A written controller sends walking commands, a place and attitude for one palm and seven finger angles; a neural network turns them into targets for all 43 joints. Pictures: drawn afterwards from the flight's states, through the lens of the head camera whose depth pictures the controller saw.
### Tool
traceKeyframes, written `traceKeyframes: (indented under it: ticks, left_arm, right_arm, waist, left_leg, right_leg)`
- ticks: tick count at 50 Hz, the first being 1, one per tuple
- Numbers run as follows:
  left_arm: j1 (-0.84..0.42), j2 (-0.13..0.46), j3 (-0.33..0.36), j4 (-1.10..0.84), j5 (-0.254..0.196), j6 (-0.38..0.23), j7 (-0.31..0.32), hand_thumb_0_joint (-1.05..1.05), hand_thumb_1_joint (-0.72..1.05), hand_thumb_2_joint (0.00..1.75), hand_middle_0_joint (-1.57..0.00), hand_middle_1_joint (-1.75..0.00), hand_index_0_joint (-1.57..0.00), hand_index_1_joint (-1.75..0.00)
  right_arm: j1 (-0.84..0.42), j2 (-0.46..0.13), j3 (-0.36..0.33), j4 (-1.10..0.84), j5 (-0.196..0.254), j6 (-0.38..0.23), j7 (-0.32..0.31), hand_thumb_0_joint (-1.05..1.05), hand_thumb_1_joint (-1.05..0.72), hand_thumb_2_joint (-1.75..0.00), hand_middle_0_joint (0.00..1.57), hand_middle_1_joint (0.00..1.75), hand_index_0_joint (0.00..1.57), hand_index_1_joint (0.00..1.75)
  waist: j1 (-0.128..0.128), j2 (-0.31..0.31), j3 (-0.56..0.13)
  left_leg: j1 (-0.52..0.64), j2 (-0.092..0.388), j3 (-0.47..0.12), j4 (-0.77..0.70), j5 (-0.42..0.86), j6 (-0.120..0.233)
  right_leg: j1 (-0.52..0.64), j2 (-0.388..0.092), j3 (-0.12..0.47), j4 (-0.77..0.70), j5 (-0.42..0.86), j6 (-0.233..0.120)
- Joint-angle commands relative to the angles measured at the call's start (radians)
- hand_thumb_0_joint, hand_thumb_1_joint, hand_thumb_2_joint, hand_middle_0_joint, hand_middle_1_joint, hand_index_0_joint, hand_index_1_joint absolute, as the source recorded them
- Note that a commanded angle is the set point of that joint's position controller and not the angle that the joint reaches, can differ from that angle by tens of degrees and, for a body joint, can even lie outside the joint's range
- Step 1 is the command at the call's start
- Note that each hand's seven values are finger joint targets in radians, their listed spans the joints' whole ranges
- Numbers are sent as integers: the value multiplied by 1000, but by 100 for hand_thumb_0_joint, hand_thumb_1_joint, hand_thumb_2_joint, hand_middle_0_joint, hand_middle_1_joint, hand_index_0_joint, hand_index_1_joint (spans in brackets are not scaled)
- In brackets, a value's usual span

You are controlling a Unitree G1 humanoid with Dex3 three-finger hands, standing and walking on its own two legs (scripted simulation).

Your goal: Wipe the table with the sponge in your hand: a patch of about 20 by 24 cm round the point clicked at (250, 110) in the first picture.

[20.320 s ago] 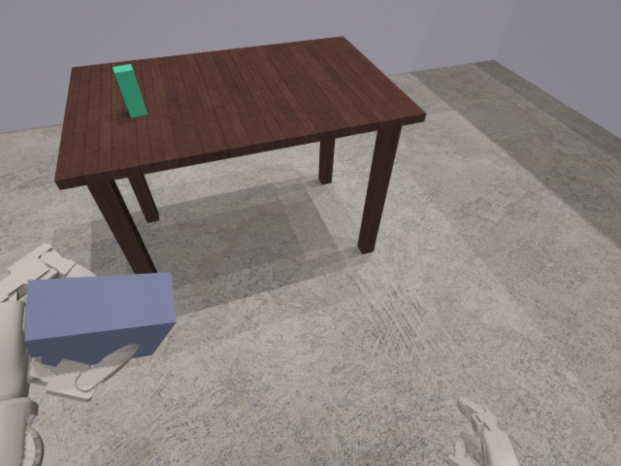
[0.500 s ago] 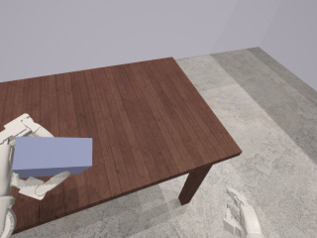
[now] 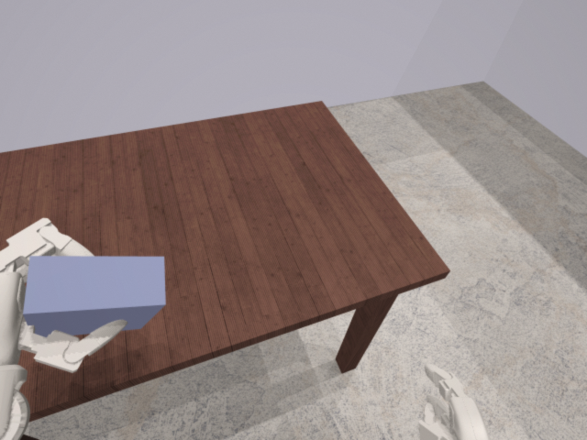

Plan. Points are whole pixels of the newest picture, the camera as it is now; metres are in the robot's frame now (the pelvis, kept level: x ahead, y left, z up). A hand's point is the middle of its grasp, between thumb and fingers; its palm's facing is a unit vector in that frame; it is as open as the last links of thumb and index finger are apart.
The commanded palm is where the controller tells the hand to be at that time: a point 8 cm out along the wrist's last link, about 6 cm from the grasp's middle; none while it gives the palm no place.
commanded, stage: come to a stop and stand still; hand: left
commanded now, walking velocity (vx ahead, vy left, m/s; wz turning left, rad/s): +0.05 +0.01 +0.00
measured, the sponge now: (114, 298) +0.23 +0.22 +0.12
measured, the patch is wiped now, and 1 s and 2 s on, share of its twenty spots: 0.00 0.00 0.00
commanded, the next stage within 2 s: look again from close up in 0.88 s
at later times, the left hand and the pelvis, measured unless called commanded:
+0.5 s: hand (101, 294) +0.23 +0.24 +0.12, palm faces +0.22 -0.88 -0.43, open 9.4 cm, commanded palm +0.18 +0.28 +0.17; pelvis +0.01 +0.00 +0.00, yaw -1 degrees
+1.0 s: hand (66, 283) +0.23 +0.27 +0.14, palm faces +0.34 -0.86 -0.38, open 9.4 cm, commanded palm +0.17 +0.29 +0.17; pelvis +0.01 +0.01 +0.00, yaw +0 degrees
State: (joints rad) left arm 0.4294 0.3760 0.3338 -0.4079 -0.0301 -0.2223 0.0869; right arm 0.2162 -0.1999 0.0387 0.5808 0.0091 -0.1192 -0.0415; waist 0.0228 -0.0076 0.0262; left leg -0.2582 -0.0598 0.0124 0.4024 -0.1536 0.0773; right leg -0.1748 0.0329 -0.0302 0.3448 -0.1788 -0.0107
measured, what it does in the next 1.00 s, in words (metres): stands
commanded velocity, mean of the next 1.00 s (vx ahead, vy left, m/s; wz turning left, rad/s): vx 0.00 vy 0.00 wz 0.00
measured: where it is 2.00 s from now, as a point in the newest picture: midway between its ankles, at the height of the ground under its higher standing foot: outside the picture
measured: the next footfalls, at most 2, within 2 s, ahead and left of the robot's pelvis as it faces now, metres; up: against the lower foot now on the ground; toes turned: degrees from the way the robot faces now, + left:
none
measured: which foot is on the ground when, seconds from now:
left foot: down 0.00-1.00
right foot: down 0.00-1.00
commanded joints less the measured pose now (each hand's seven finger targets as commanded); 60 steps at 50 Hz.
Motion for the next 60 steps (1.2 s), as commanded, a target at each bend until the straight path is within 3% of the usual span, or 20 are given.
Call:
traceKeyframes:
  ticks: [1,6,7,8,9,10,11,14,18,19,21,24,27,31,34,35,39,40,49,60]
  left_arm:
    - [-108,157,99,-276,-13,-76,22,0,10,130,-120,-160,-120,-160]
    - [-86,177,123,-280,-14,-79,26,0,10,130,-120,-160,-120,-160]
    - [-1138,994,696,-553,152,-179,31,0,10,130,-120,-160,-120,-160]
    - [-572,346,277,34,34,-133,-14,0,10,130,-120,-160,-120,-160]
    - [-341,274,254,-69,-3,-115,-12,0,10,130,-120,-160,-120,-160]
    - [-302,197,175,25,-4,-110,-26,0,10,130,-120,-160,-120,-160]
    - [-256,209,154,-74,-24,-121,-34,0,10,130,-120,-160,-120,-160]
    - [1,96,70,-159,-40,-118,-34,0,10,130,-120,-160,-120,-160]
    - [-18,193,139,-206,-33,-113,-13,0,10,130,-120,-160,-120,-160]
    - [-42,251,199,-220,-29,-112,2,0,10,130,-120,-160,-120,-160]
    - [-92,252,213,-226,-38,-123,-1,0,10,130,-120,-160,-120,-160]
    - [-203,317,250,-326,-33,-138,5,0,10,130,-120,-160,-120,-160]
    - [-189,257,191,-358,-38,-143,2,0,10,130,-120,-160,-120,-160]
    - [-96,196,143,-397,-31,-134,7,0,10,130,-120,-160,-120,-160]
    - [15,175,158,-297,-28,-106,12,0,10,130,-120,-160,-120,-160]
    - [23,141,130,-265,-33,-100,5,0,10,130,-120,-160,-120,-160]
    - [-7,196,191,-221,-35,-79,6,0,10,130,-120,-160,-120,-160]
    - [-15,163,155,-205,-43,-80,-2,0,10,130,-120,-160,-120,-160]
    - [-132,200,138,-376,-22,-84,16,0,10,130,-120,-160,-120,-160]
    - [-73,141,114,-197,-19,-78,16,0,10,130,-120,-160,-120,-160]
  right_arm:
    - [-108,-134,-58,-161,0,-67,-15,0,-90,-90,20,30,20,30]
    - [-107,-133,-59,-154,-2,-70,-15,0,-90,-90,20,30,20,30]
    - [23,-172,-50,-147,-43,-100,3,0,-90,-90,20,30,20,30]
    - [-79,-42,-7,-105,-8,-90,1,0,-90,-90,20,30,20,30]
    - [-96,-106,-75,-126,4,-85,9,0,-90,-90,20,30,20,30]
    - [-41,-124,-78,-133,3,-96,13,0,-90,-90,20,30,20,30]
    - [-44,-134,-78,-138,8,-96,21,0,-90,-90,20,30,20,30]
    - [-80,-124,-74,-144,23,-97,53,0,-90,-90,20,30,20,30]
    - [-93,-134,-70,-155,13,-95,35,0,-90,-90,20,30,20,30]
    - [-112,-135,-68,-151,15,-90,25,0,-90,-90,20,30,20,30]
    - [-101,-127,-64,-162,9,-89,7,0,-90,-90,20,30,20,30]
    - [-120,-123,-56,-158,6,-95,-10,0,-90,-90,20,30,20,30]
    - [-90,-124,-55,-158,-1,-106,-8,0,-90,-90,20,30,20,30]
    - [-68,-131,-64,-147,-4,-114,11,0,-90,-90,20,30,20,30]
    - [-71,-130,-69,-139,-1,-98,18,0,-90,-90,20,30,20,30]
    - [-60,-133,-65,-137,-7,-82,20,0,-90,-90,20,30,20,30]
    - [-89,-128,-66,-149,4,-52,3,0,-90,-90,20,30,20,30]
    - [-81,-130,-60,-153,-3,-42,1,0,-90,-90,20,30,20,30]
    - [-119,-128,-54,-174,-1,-66,-13,0,-90,-90,20,30,20,30]
    - [-96,-135,-56,-156,-2,-49,-16,0,-90,-90,20,30,20,30]
  waist:
    - [-4,78,-148]
    - [-2,96,-152]
    - [-10,-39,60]
    - [-20,-27,-162]
    - [16,143,-199]
    - [8,160,-217]
    - [9,189,-204]
    - [20,107,-169]
    - [18,-79,-108]
    - [17,-65,-101]
    - [9,-57,-118]
    - [6,97,-162]
    - [8,189,-218]
    - [3,154,-269]
    - [5,112,-244]
    - [2,77,-226]
    - [-3,55,-183]
    - [-4,45,-178]
    - [2,142,-204]
    - [-1,73,-110]
  left_leg:
    - [19,144,-165,-120,-97,-68]
    - [32,145,-164,-110,-65,-69]
    - [-151,147,-82,31,-58,-22]
    - [57,106,-119,31,64,-20]
    - [128,116,-115,-5,69,-50]
    - [90,126,-108,4,11,-59]
    - [66,127,-118,-3,-19,-51]
    - [37,129,-113,-30,-38,-41]
    - [-2,136,-128,-52,-106,-47]
    - [11,136,-127,-58,-99,-49]
    - [12,130,-135,-48,-77,-43]
    - [52,135,-140,-36,25,-40]
    - [102,142,-144,-4,208,-48]
    - [200,163,-137,43,456,-80]
    - [187,172,-131,32,489,-98]
    - [158,176,-133,22,465,-98]
    - [117,169,-131,-11,385,-113]
    - [105,172,-134,-21,355,-107]
    - [115,159,-144,-55,210,-108]
    - [-14,165,-169,-151,-159,-81]
  right_leg:
    - [73,-69,69,-29,3,-10]
    - [64,-71,72,-28,16,-13]
    - [-119,-104,111,-93,5,62]
    - [-149,-141,97,-34,-126,-25]
    - [-46,-90,123,1,-35,-54]
    - [-4,-99,150,10,-17,-57]
    - [-1,-114,158,14,-5,-33]
    - [17,-106,135,9,9,-14]
    - [-19,-97,121,-31,-66,-13]
    - [-33,-94,115,-28,-64,-14]
    - [-17,-96,116,-18,-44,-15]
    - [17,-94,110,31,59,-17]
    - [59,-91,86,56,144,-17]
    - [45,-77,58,69,199,-18]
    - [32,-71,47,59,189,-14]
    - [30,-69,36,48,181,-13]
    - [34,-71,47,27,190,-11]
    - [30,-70,36,18,166,-8]
    - [60,-65,49,18,102,-14]
    - [52,-61,57,-24,-5,-5]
